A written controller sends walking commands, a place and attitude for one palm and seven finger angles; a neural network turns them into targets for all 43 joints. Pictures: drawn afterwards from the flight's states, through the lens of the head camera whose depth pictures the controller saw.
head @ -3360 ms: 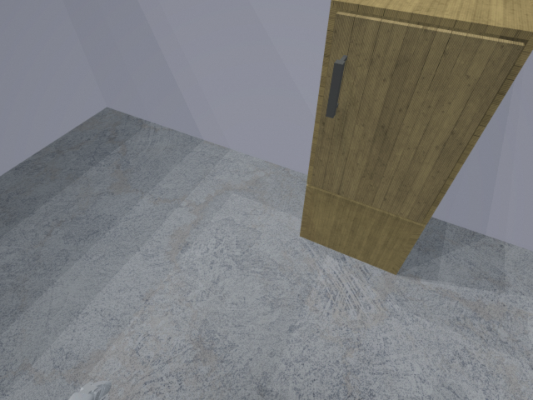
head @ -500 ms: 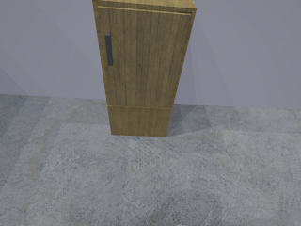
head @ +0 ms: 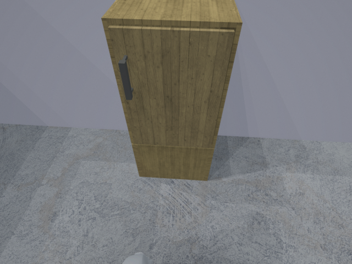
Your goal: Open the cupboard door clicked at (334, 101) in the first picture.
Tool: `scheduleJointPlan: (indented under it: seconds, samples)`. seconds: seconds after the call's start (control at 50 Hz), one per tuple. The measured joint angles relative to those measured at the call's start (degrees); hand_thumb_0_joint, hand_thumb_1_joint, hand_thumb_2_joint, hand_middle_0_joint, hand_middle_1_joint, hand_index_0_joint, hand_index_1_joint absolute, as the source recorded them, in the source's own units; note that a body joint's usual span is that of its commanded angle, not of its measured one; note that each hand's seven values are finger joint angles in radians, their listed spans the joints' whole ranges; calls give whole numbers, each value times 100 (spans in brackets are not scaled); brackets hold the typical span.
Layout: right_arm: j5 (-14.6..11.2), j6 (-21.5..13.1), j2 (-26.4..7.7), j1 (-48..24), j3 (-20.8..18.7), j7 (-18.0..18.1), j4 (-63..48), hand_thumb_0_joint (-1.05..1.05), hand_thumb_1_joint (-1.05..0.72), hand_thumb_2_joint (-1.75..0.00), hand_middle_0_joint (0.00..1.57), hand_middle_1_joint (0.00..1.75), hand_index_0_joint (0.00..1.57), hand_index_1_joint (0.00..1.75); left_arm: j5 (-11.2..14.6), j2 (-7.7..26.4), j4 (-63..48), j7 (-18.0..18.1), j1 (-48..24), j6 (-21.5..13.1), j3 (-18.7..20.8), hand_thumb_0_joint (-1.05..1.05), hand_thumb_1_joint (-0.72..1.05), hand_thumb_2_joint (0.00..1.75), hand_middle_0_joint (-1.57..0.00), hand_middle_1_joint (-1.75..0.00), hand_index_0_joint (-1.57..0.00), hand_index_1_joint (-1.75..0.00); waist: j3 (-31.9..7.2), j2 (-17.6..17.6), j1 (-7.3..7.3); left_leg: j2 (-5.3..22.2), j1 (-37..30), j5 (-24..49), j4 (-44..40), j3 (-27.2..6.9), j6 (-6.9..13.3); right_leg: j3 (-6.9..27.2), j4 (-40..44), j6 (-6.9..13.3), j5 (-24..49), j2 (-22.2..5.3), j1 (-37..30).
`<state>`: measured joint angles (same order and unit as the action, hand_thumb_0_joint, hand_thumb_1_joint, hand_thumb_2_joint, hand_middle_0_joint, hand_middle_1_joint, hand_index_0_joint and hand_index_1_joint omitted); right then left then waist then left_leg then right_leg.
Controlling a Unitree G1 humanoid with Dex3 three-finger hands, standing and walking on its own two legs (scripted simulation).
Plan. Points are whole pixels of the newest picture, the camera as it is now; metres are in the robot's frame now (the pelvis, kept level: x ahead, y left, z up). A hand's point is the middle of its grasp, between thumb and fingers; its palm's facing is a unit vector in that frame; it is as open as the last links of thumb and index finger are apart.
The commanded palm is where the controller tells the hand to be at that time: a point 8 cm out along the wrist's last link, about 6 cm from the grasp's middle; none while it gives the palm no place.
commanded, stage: take the last steps up to it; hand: left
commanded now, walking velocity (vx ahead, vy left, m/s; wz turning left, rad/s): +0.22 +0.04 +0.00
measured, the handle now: (127, 78) +0.72 +0.22 +0.03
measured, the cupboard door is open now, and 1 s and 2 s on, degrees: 0 0 0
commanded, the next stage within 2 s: come to a stop and stand still in 0.14 s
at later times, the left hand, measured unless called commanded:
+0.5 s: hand (100, 255) +0.18 +0.22 -0.18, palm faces +0.03 -0.98 -0.19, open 7.4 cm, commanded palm none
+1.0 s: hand (103, 259) +0.17 +0.20 -0.16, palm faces +0.06 -0.97 -0.24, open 7.4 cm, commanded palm none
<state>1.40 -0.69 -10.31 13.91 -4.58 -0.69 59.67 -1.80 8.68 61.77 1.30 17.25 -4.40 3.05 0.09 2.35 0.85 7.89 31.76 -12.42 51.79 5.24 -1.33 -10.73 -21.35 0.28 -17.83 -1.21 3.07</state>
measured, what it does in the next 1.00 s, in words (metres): walks ahead: left foot, then right foot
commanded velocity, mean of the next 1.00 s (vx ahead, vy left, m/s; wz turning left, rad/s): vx -0.05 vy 0.02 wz -0.01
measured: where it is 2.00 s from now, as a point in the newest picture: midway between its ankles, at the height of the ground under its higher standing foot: outside the picture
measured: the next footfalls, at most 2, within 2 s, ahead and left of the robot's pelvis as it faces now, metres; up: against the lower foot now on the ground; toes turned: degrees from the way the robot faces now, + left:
left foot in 0.14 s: +0.20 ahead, +0.14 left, +0.00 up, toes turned +9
right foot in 0.62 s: +0.20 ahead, -0.10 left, +0.00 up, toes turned -8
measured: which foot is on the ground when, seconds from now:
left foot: up 0.00-0.12, down 0.14-0.64, up 0.66-1.00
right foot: down 0.00-0.16, up 0.18-0.60, down 0.62-1.00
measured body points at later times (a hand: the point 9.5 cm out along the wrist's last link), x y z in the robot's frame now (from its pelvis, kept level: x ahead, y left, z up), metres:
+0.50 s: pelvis +0.14 +0.04 +0.00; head +0.17 +0.06 +0.45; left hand +0.18 +0.27 -0.16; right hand +0.17 -0.19 -0.15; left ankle +0.16 +0.13 -0.74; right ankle +0.17 -0.09 -0.70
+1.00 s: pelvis +0.10 +0.02 +0.00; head +0.13 +0.00 +0.45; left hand +0.17 +0.25 -0.14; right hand +0.15 -0.23 -0.16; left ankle +0.07 +0.17 -0.70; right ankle +0.16 -0.09 -0.74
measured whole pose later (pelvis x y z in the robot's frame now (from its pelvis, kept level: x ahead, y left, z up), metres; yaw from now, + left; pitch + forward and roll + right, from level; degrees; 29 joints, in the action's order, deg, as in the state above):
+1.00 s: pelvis +0.10 +0.02 +0.00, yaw -1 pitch +0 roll +1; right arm 0.8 3.4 -11.7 11.5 -4.2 0.0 59.4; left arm -2.2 8.8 56.7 1.6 11.0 0.6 3.0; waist 2.8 0.8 -1.8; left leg 2.1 17.3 -25.1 45.7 0.5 -2.6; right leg -6.4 -27.3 1.6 -9.5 -3.9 17.5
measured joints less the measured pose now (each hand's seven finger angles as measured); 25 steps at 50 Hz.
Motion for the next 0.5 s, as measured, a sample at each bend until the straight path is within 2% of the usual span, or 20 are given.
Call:
scheduleJointPlan:
  seconds: [0.1, 0.14, 0.16, 0.22, 0.26, 0.3, 0.36, 0.42, 0.5]
  samples:
    - [-9, -87, -61, -514, 47, -105, -281, 0, -92, -90, 19, 30, 19, 29, -25, 1, 253, -38, 457, 92, -42, -1, 93, 90, -20, -30, -20, -30, 136, -145, -223, -114, -332, 113, -1184, 129, 117, 14, -126, -231, -431, -107, -351]
    - [16, -175, -48, -613, 94, -99, -352, 0, -92, -90, 19, 30, 19, 29, -6, 24, 327, -47, 632, 138, -36, 0, 92, 90, -20, -30, -20, -30, 211, -286, -278, -269, -672, 254, -1630, 230, 242, 62, -620, -316, -800, -267, -319]
    - [45, -234, -18, -663, 113, -77, -372, 0, -92, -90, 19, 30, 19, 29, 20, 44, 374, -53, 640, 194, -27, 0, 92, 90, -20, -30, -20, -30, 283, -392, -288, -345, -683, 153, -1489, 290, 352, 133, -1237, -235, -907, -405, -99]
    - [16, -303, 57, -676, 207, 17, -376, 0, -91, -90, 19, 30, 19, 29, 67, 63, 409, -62, 551, 332, -26, 1, 92, 90, -20, -30, -19, -30, 433, -444, -327, -381, -919, -218, -1371, 417, 497, 642, -3721, -18, -1169, -313, 972]
    - [-5, -300, 139, -578, 252, 78, -298, 0, -91, -90, 20, 30, 20, 29, 60, 86, 380, -89, 435, 346, -1, 1, 91, 90, -20, -30, -19, -30, 445, -456, -309, -439, -1235, -162, -1716, 494, 469, 693, -4532, 13, -828, -315, 1567]
    - [-60, -316, 213, -454, 228, 181, -205, -1, -93, -90, 20, 30, 20, 29, 59, 107, 293, -81, 277, 357, 10, 1, 91, 90, -20, -30, -19, -30, 439, -479, -282, -531, -1531, -51, -2126, 554, 499, 701, -4565, -53, -476, -362, 1988]
    - [-76, -260, 165, -328, 245, 270, -51, -2, -95, -90, 20, 30, 20, 30, 77, 102, 112, -8, 26, 424, 1, 1, 91, 90, -20, -30, -19, -30, 406, -484, -216, -638, -1838, 86, -2577, 577, 519, 749, -3846, -162, -156, -373, 2258]
    - [-68, -107, 193, -231, 273, 284, 103, -1, -95, -90, 20, 30, 20, 30, 61, 108, -60, 35, -213, 537, 10, 1, 91, 90, -20, -30, -19, -30, 379, -487, -169, -662, -1972, 65, -2684, 556, 496, 772, -3203, -209, -79, -326, 2282]
    - [-33, 74, 263, -171, 217, 293, 184, -1, -94, -90, 20, 30, 20, 30, 29, 106, -254, 50, -464, 678, 37, 1, 91, 90, -20, -30, -19, -30, 413, -438, -94, -589, -1998, -88, -2528, 558, 416, 764, -2798, -178, -245, -219, 2156]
